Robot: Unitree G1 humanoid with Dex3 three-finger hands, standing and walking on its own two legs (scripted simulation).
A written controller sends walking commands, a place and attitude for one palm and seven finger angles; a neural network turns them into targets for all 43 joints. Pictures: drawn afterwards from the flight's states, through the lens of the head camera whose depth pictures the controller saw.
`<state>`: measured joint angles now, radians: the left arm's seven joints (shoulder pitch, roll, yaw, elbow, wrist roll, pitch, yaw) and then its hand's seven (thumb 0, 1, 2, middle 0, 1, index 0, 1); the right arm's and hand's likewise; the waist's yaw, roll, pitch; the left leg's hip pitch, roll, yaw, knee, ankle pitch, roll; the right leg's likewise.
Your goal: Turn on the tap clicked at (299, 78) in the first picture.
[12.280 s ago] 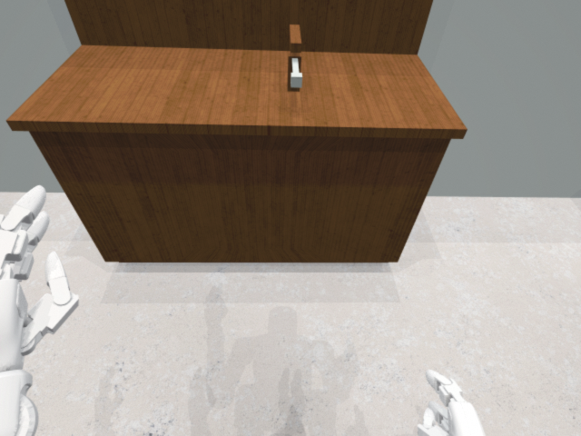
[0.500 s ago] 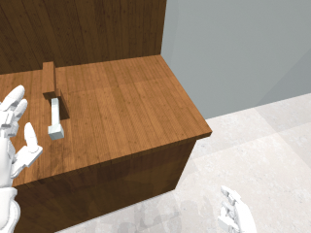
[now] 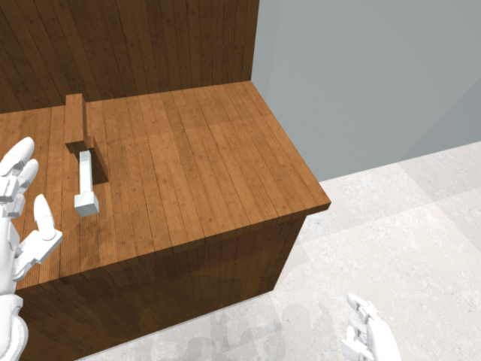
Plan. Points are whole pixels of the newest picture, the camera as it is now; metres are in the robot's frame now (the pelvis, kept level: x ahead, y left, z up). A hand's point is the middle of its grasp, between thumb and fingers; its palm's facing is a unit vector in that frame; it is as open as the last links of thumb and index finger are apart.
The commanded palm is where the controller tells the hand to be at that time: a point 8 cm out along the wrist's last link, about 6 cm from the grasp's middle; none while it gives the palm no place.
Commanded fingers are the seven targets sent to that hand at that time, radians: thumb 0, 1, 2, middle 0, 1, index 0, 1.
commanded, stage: look again from close up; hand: left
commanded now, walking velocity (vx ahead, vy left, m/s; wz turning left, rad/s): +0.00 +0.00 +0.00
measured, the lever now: (86, 204) +0.32 +0.29 +0.07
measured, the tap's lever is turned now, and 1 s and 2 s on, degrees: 0 0 0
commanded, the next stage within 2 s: turn the palm inward beside the body in 0.12 s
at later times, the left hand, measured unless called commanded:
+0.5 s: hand (84, 249) +0.22 +0.23 +0.13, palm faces +0.35 -0.88 -0.33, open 7.5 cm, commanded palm +0.16 +0.27 +0.16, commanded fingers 0.00 0.90 0.90 -0.20 -0.30 -0.20 -0.30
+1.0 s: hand (102, 252) +0.21 +0.20 +0.14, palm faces +0.50 -0.82 -0.29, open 7.5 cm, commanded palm +0.16 +0.24 +0.15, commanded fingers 0.00 0.90 0.90 -0.20 -0.30 -0.20 -0.30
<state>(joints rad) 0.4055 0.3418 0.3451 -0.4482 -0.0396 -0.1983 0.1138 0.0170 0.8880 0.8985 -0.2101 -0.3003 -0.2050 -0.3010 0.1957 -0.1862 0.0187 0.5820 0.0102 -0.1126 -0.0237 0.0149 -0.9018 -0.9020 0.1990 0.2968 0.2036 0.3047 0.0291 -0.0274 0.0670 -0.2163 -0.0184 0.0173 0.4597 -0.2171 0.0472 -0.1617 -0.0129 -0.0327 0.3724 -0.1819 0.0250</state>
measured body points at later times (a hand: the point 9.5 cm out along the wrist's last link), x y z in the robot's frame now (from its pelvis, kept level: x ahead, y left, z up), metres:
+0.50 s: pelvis -0.01 -0.02 -0.01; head -0.01 -0.02 +0.44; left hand +0.19 +0.27 +0.15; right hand +0.20 -0.23 -0.07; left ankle +0.02 +0.08 -0.74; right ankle +0.01 -0.14 -0.74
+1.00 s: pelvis +0.02 -0.07 -0.02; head +0.01 -0.10 +0.43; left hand +0.18 +0.24 +0.15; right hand +0.22 -0.30 -0.11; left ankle +0.02 +0.08 -0.74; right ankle +0.01 -0.14 -0.74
